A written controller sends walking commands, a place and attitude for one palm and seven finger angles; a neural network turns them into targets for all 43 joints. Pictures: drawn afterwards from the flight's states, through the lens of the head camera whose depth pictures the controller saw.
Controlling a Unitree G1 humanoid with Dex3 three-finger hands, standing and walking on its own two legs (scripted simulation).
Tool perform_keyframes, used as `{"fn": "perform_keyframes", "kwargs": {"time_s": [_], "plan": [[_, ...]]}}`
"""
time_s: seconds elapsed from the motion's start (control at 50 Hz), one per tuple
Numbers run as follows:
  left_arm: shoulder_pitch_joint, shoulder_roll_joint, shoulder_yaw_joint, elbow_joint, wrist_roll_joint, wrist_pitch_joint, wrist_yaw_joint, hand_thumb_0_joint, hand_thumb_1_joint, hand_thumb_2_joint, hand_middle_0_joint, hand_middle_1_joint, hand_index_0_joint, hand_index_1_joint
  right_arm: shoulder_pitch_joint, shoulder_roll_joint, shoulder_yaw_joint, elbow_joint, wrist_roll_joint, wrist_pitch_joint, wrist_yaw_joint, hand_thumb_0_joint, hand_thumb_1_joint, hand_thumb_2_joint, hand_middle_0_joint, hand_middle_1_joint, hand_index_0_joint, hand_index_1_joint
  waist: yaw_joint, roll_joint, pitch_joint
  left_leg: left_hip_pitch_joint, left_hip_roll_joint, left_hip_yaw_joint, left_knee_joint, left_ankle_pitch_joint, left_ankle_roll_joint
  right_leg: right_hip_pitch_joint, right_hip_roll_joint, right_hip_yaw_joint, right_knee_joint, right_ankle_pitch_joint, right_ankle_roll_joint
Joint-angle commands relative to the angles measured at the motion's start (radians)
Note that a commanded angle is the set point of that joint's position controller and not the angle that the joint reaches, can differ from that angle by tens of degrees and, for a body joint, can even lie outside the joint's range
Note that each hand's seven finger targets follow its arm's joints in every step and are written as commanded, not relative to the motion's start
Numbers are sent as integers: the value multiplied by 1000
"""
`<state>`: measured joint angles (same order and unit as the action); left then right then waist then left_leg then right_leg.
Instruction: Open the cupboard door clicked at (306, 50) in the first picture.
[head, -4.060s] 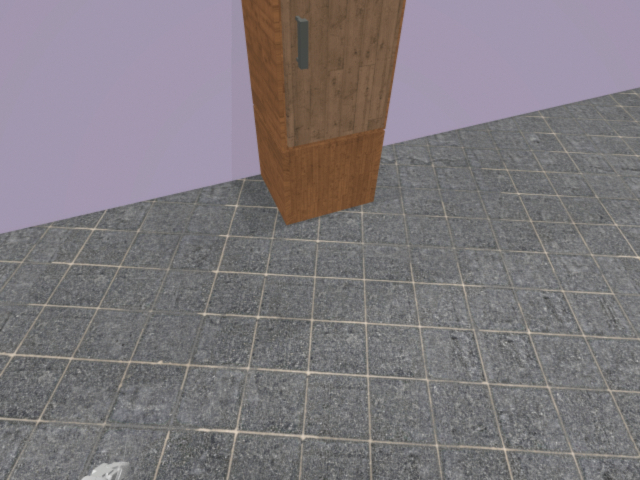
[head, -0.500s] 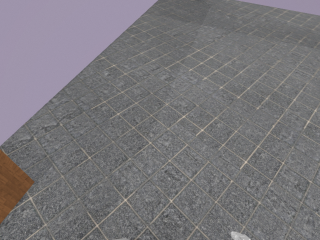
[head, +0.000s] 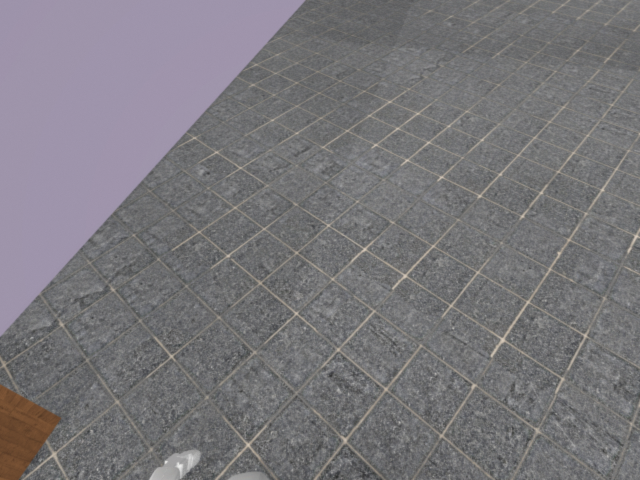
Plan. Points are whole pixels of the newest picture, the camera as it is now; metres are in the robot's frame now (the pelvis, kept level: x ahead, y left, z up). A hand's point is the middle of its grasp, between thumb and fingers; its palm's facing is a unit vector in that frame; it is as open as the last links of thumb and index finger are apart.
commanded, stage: turn to face it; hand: left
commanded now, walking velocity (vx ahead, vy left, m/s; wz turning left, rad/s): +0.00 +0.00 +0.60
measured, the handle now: out of the picture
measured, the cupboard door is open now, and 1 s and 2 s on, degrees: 0 0 0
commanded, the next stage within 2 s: take the last steps up to it in 1.92 s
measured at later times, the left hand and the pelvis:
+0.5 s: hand out of the picture +0.01 +0.26 -0.16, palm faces +0.32 -0.91 -0.25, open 7.4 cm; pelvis +0.00 +0.03 +0.01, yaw +15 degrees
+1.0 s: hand out of the picture -0.06 +0.17 -0.15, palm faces +0.58 -0.77 -0.26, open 7.4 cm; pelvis -0.01 -0.03 +0.01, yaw +35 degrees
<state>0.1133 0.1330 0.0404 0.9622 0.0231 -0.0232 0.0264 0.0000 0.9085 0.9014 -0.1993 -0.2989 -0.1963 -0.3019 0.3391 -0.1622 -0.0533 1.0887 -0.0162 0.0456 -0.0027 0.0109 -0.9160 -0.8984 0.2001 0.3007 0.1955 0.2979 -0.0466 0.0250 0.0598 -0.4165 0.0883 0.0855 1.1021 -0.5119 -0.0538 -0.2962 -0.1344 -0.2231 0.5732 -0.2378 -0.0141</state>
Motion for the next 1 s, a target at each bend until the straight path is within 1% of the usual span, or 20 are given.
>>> {"fn": "perform_keyframes", "kwargs": {"time_s": [0.0,0.12,0.16,0.18,0.2,0.22,0.24,0.3,0.36,0.44,0.52,0.6,0.64,0.66,0.68,0.7,0.72,0.78,0.84,0.98], "plan": [[53,191,45,-36,5,9,18,0,900,900,-200,-300,-200,-300,5,-45,-23,-94,-1,-4,12,0,-900,-900,200,300,200,300,27,-202,-62,-61,27,1,-35,80,-10,63,-257,92,-264,212,-74],[41,223,67,-62,11,31,16,0,900,900,-200,-300,-200,-300,-52,-64,-34,-163,-1,-8,25,0,-900,-900,200,300,200,300,33,-211,-27,21,17,53,-320,120,4,24,-279,42,-180,55,-64],[34,218,68,-79,-1,44,10,0,900,900,-200,-300,-200,-300,12,-109,-45,-158,-8,-15,25,0,-900,-900,200,300,200,300,-6,-80,-60,171,-3,62,-512,279,12,-48,-235,-5,-14,-40,-16],[48,178,62,-99,-10,54,2,0,900,900,-200,-300,-200,-300,44,-181,-60,-160,-11,-23,23,0,-900,-900,200,300,200,300,-21,168,-54,201,95,-151,-667,318,63,-155,-130,-33,182,-179,41],[7,119,52,-150,-13,60,-5,0,900,900,-200,-300,-200,-300,78,-285,-84,-176,-15,-32,14,0,-900,-900,200,300,200,300,-55,411,-31,204,325,-512,-841,454,184,-343,0,3,443,-447,111],[-46,148,47,-177,0,63,-8,0,900,900,-200,-300,-200,-300,79,-305,-83,-169,-14,-33,8,0,-900,-900,200,300,200,300,-55,277,-46,175,365,-527,-860,380,237,-334,-6,138,574,-383,87],[-39,140,56,-168,2,62,-13,0,900,900,-200,-300,-200,-300,20,-294,-81,-185,-14,-37,1,0,-900,-900,200,300,200,300,-29,242,-64,148,314,-499,-873,274,236,-346,-13,176,627,-309,82],[38,168,71,-114,4,58,-22,0,900,900,-200,-300,-200,-300,-134,-228,-54,-234,-8,-49,-10,0,-900,-900,200,300,200,300,30,170,-108,195,179,-328,-816,321,164,-341,-2,211,660,-114,96],[77,173,68,-95,-1,57,-20,0,900,900,-200,-300,-200,-300,-121,-229,-55,-237,-3,-56,-13,0,-900,-900,200,300,200,300,31,79,-165,265,154,-295,-798,438,184,-304,16,216,605,-89,109],[40,169,60,-116,-7,58,-12,0,900,900,-200,-300,-200,-300,-84,-243,-62,-226,-5,-45,-9,0,-900,-900,200,300,200,300,4,61,-142,293,164,-354,-796,465,223,-270,37,217,453,-153,114],[32,168,55,-133,-11,58,-6,0,900,900,-200,-300,-200,-300,-89,-256,-68,-221,-7,-31,-4,0,-900,-900,200,300,200,300,-3,127,-113,249,156,-416,-795,420,234,-198,64,216,315,-205,104],[120,165,53,-122,-20,55,-1,0,900,900,-200,-300,-200,-300,-152,-267,-75,-242,-10,-16,3,0,-900,-900,200,300,200,300,35,160,-116,134,117,-455,-783,368,214,-22,104,202,121,-184,81],[200,182,59,-105,-20,47,1,0,900,900,-200,-300,-200,-300,-188,-257,-78,-257,-5,-10,8,0,-900,-900,200,300,200,300,72,129,-130,40,58,-427,-745,305,159,143,112,178,-87,-71,68],[240,223,69,-103,-12,39,6,0,900,900,-200,-300,-200,-300,-193,-220,-77,-267,2,-6,12,0,-900,-900,200,300,200,300,93,17,-135,-79,-14,-367,-628,210,103,264,26,251,-250,-78,35],[227,330,88,-120,9,31,15,0,900,900,-200,-300,-200,-300,-177,-138,-66,-290,9,-3,15,0,-900,-900,200,300,200,300,97,-321,-101,-280,-162,-169,-340,35,15,308,-268,578,-400,-253,-71],[146,342,76,-153,1,38,18,0,900,900,-200,-300,-200,-300,-215,-190,-74,-300,-6,-4,16,0,-900,-900,200,300,200,300,89,-319,-48,-241,-134,-148,-117,-27,17,98,-375,604,-420,-233,-122],[59,302,70,-180,-1,36,21,0,900,900,-200,-300,-200,-300,-188,-204,-82,-293,-8,3,24,0,-900,-900,200,300,200,300,41,-226,-36,-189,-106,-173,2,32,24,-2,-338,509,-415,-220,-127],[-4,223,43,-182,-4,19,11,0,900,900,-200,-300,-200,-300,-141,-174,-74,-233,-12,18,36,0,-900,-900,200,300,200,300,-1,-186,35,-186,-70,-114,135,170,-4,1,-183,276,-315,40,-67],[85,230,43,-157,0,14,11,0,900,900,-200,-300,-200,-300,-166,-148,-64,-234,-5,16,40,0,-900,-900,200,300,200,300,36,-186,-10,-193,-62,-74,54,173,-25,143,-175,192,-263,198,-65],[185,295,62,-115,9,23,6,0,900,900,-200,-300,-200,-300,-282,-142,-38,-268,3,5,37,0,-900,-900,200,300,200,300,103,-241,-79,-66,-54,3,-276,66,-21,254,-244,158,-173,434,-105]]}}
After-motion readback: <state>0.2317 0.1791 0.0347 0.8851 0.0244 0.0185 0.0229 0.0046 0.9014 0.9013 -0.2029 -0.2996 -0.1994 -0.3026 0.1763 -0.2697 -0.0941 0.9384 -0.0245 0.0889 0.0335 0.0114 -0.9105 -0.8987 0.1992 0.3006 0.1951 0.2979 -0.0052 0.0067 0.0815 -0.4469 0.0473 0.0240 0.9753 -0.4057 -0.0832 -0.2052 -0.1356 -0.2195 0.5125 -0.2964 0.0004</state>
